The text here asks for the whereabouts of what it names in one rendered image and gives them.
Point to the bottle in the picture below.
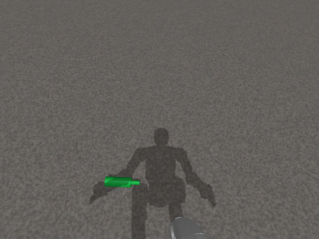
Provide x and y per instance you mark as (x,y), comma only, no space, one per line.
(120,182)

